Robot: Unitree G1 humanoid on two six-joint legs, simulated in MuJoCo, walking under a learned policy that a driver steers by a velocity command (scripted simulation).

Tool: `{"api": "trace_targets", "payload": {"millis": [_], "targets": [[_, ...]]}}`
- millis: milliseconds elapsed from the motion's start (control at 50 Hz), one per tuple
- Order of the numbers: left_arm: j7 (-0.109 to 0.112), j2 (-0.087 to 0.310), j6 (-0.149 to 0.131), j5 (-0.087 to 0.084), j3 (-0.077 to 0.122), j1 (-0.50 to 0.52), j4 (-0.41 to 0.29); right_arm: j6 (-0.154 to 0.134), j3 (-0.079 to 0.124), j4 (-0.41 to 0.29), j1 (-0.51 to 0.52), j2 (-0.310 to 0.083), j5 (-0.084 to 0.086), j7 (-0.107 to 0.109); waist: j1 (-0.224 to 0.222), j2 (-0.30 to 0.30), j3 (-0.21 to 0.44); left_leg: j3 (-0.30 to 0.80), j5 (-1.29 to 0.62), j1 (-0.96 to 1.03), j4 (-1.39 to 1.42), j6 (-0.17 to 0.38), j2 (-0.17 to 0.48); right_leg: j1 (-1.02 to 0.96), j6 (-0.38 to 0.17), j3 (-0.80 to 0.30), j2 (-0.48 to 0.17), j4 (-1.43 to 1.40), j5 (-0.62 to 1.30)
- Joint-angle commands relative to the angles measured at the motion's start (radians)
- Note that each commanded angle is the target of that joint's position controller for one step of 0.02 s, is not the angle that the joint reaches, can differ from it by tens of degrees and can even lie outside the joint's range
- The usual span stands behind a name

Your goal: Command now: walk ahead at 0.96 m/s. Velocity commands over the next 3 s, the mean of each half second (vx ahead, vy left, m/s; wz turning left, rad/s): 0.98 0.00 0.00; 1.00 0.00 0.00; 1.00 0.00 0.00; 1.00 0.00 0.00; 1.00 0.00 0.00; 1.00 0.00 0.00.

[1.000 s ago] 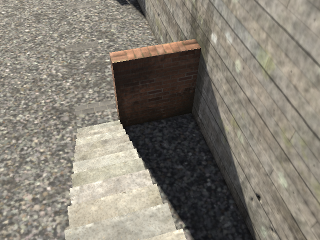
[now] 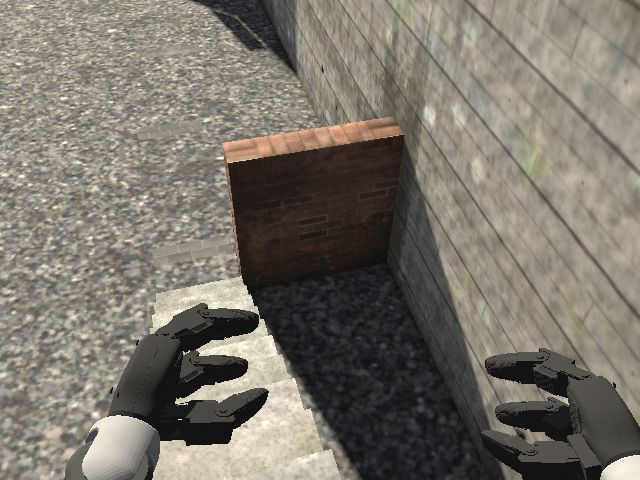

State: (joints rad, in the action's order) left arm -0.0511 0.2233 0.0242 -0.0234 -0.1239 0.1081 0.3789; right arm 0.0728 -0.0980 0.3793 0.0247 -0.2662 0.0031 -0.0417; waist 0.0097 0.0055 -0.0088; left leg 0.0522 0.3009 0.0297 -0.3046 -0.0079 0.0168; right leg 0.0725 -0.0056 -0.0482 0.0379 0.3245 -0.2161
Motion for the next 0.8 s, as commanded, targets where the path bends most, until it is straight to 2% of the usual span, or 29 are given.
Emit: {"api": "trace_targets", "payload": {"millis": [20, 40, 60, 120, 200, 240, 260, 280, 320, 340, 380, 420, 460, 480, 500, 580, 780, 800], "targets": [[-0.016, 0.082, -0.017, 0.011, 0.023, 0.144, -0.13, -0.015, 0.026, -0.143, 0.119, -0.109, -0.002, -0.012, -0.004, -0.013, 0.147, 0.081, -0.502, -0.048, -0.03, 0.017, 0.143, -0.083, -0.056, -0.126, -0.175, 0.043, 0.526], [-0.02, 0.094, -0.01, 0.01, 0.025, 0.147, -0.139, -0.017, 0.015, -0.166, 0.131, -0.1, 0.001, -0.014, -0.002, -0.011, 0.139, 0.092, -0.471, -0.066, -0.031, 0.015, 0.143, -0.068, -0.051, -0.141, -0.174, 0.04, 0.508], [-0.019, 0.095, -0.005, 0.011, 0.024, 0.147, -0.148, -0.02, 0.011, -0.17, 0.132, -0.098, 0.002, -0.019, -0.002, -0.025, 0.159, 0.102, -0.45, -0.067, -0.028, 0.016, 0.15, -0.072, -0.043, -0.145, -0.184, 0.04, 0.507], [-0.017, 0.097, -0.005, 0.02, 0.019, 0.142, -0.161, -0.028, -0.001, -0.184, 0.13, -0.087, -0.001, -0.024, -0.003, -0.014, 0.178, 0.115, -0.385, -0.073, -0.022, 0.013, 0.153, -0.065, -0.025, -0.154, -0.188, 0.029, 0.444], [-0.02, 0.097, -0.006, 0.025, 0.016, 0.14, -0.172, -0.034, -0.014, -0.195, 0.135, -0.081, -0.001, -0.027, -0.004, -0.001, 0.173, 0.125, -0.316, -0.104, -0.021, 0.007, 0.158, -0.037, -0.018, -0.164, -0.193, 0.021, 0.36], [-0.022, 0.099, 0.002, 0.028, 0.014, 0.142, -0.18, -0.033, -0.019, -0.201, 0.145, -0.074, -0.007, -0.034, -0.001, 0.011, 0.167, 0.124, -0.262, -0.127, -0.008, 0.005, 0.149, -0.035, -0.01, -0.166, -0.193, 0.017, 0.319], [-0.018, 0.099, 0.008, 0.027, 0.011, 0.145, -0.188, -0.037, -0.025, -0.197, 0.141, -0.067, 0.005, -0.037, 0.003, -0.017, 0.149, 0.142, -0.252, -0.124, -0.006, 0.012, 0.157, -0.008, -0.004, -0.174, -0.192, 0.019, 0.288], [-0.018, 0.096, 0.01, 0.028, 0.01, 0.138, -0.192, -0.039, -0.027, -0.195, 0.143, -0.067, 0.005, -0.039, -0.003, -0.008, 0.148, 0.145, -0.245, -0.124, -0.01, 0.016, 0.161, 0.006, 0.0, -0.175, -0.192, 0.015, 0.261], [-0.02, 0.095, 0.012, 0.03, 0.008, 0.131, -0.198, -0.039, -0.029, -0.194, 0.148, -0.067, 0.0, -0.043, -0.003, 0.007, 0.139, 0.145, -0.211, -0.139, -0.013, 0.018, 0.158, 0.022, 0.003, -0.177, -0.192, 0.012, 0.223], [-0.025, 0.089, 0.013, 0.031, 0.006, 0.127, -0.204, -0.034, -0.03, -0.187, 0.135, -0.068, -0.011, -0.048, -0.003, 0.026, 0.157, 0.144, -0.212, -0.123, -0.004, 0.022, 0.154, 0.01, 0.009, -0.172, -0.189, 0.009, 0.219], [-0.032, 0.09, 0.015, 0.03, 0.006, 0.121, -0.209, -0.03, -0.031, -0.184, 0.139, -0.069, -0.012, -0.054, -0.006, 0.017, 0.137, 0.148, -0.188, -0.135, -0.002, 0.026, 0.153, 0.027, 0.014, -0.171, -0.186, 0.01, 0.197], [-0.036, 0.084, 0.015, 0.032, 0.004, 0.117, -0.211, -0.034, -0.032, -0.183, 0.148, -0.069, -0.005, -0.059, -0.011, 0.007, 0.131, 0.16, -0.157, -0.137, -0.004, 0.028, 0.156, 0.047, 0.015, -0.173, -0.185, 0.006, 0.157], [-0.038, 0.081, 0.016, 0.031, 0.003, 0.115, -0.216, -0.033, -0.032, -0.18, 0.153, -0.069, -0.005, -0.062, -0.012, 0.004, 0.122, 0.164, -0.129, -0.146, -0.004, 0.03, 0.155, 0.063, 0.017, -0.173, -0.183, 0.006, 0.133], [-0.042, 0.084, 0.017, 0.035, 0.005, 0.107, -0.213, -0.028, -0.036, -0.18, 0.145, -0.069, -0.016, -0.062, -0.017, 0.018, 0.12, 0.162, -0.123, -0.161, 0.0, 0.031, 0.154, 0.059, 0.014, -0.171, -0.182, 0.007, 0.127], [-0.042, 0.084, 0.017, 0.035, 0.005, 0.104, -0.213, -0.027, -0.035, -0.181, 0.147, -0.068, -0.017, -0.062, -0.016, 0.013, 0.115, 0.162, -0.116, -0.167, -0.001, 0.03, 0.151, 0.061, 0.013, -0.171, -0.182, 0.007, 0.127], [-0.041, 0.073, 0.013, 0.031, 0.001, 0.091, -0.211, -0.029, -0.035, -0.174, 0.139, -0.067, -0.011, -0.062, -0.017, -0.008, 0.124, 0.174, -0.075, -0.159, -0.003, 0.034, 0.151, 0.057, 0.008, -0.181, -0.191, 0.004, 0.111], [-0.035, 0.076, 0.014, 0.029, 0.002, 0.087, -0.211, -0.033, -0.031, -0.163, 0.135, -0.069, -0.014, -0.061, -0.015, -0.011, 0.121, 0.17, -0.11, -0.155, -0.005, 0.037, 0.147, 0.04, 0.002, -0.184, -0.193, 0.0, 0.143], [-0.03, 0.077, 0.016, 0.029, 0.001, 0.093, -0.212, -0.034, -0.032, -0.169, 0.145, -0.069, -0.009, -0.059, -0.014, -0.018, 0.107, 0.173, -0.111, -0.171, -0.012, 0.033, 0.145, 0.043, -0.002, -0.193, -0.195, -0.001, 0.139]]}}
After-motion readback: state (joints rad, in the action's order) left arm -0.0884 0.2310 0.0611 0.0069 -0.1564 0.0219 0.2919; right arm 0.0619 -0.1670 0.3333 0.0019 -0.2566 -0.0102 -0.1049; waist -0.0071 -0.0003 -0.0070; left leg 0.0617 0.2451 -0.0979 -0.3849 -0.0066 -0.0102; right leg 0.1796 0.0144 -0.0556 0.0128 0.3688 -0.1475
